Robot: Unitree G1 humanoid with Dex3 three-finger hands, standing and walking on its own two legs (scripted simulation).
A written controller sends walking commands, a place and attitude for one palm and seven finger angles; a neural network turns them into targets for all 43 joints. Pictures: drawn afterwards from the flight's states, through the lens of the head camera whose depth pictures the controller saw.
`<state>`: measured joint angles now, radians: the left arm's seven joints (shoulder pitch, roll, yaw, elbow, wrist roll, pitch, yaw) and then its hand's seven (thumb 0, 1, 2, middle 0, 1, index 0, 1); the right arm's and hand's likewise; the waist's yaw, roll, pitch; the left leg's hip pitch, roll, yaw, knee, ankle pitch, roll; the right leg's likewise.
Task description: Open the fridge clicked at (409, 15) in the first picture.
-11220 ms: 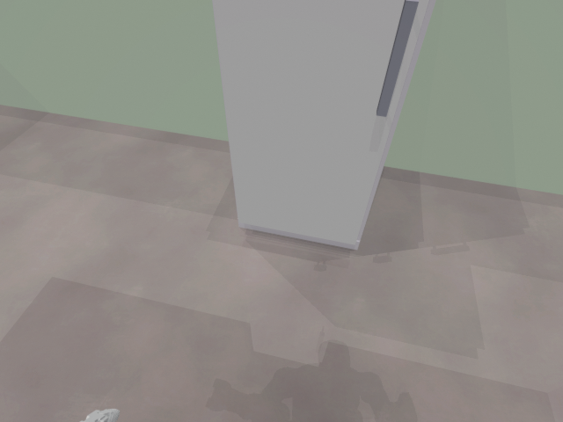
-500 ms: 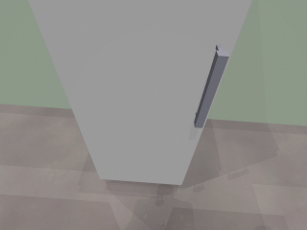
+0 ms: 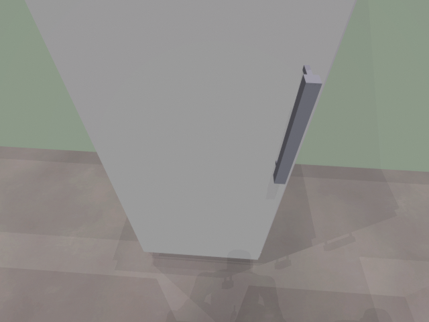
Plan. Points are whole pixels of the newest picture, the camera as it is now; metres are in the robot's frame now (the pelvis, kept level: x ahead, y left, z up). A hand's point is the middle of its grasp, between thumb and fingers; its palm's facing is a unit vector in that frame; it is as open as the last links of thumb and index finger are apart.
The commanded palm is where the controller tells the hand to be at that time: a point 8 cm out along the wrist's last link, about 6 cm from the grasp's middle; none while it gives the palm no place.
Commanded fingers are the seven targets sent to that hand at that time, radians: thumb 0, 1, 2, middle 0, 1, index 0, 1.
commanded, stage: look again from close up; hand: right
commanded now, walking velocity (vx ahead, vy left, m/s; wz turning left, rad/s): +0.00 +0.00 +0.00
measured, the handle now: (291, 131) +0.47 -0.13 +0.11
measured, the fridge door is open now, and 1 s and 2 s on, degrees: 0 0 0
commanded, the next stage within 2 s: raise the hand to about handle height in 0.24 s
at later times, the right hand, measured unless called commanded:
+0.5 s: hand (331, 321) +0.16 -0.19 -0.05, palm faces +0.26 +0.95 -0.19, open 7.4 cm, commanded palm +0.11 -0.22 -0.05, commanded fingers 0.00 -0.69 -0.81 0.22 0.44 0.22 0.44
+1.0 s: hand (335, 316) +0.15 -0.18 +0.01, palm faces +0.03 +1.00 -0.08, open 10.0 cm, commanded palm +0.13 -0.24 +0.02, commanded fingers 0.00 -0.11 -0.56 0.26 0.81 0.26 0.81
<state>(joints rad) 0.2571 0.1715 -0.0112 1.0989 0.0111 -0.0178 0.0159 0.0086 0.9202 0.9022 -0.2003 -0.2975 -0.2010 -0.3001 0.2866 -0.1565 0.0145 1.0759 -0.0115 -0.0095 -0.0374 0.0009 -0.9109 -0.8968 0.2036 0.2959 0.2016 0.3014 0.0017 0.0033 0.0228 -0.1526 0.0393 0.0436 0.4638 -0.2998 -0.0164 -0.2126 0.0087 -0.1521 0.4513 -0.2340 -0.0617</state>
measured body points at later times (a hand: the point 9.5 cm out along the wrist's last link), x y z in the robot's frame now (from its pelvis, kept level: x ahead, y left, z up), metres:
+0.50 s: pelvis -0.01 +0.01 -0.01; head +0.00 +0.02 +0.44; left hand +0.08 +0.25 -0.13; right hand +0.14 -0.24 -0.04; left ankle -0.03 +0.13 -0.74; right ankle +0.01 -0.08 -0.74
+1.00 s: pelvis -0.04 +0.06 -0.06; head -0.01 +0.05 +0.39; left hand +0.17 +0.27 -0.13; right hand +0.15 -0.23 +0.02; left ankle -0.03 +0.13 -0.74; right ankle +0.01 -0.08 -0.74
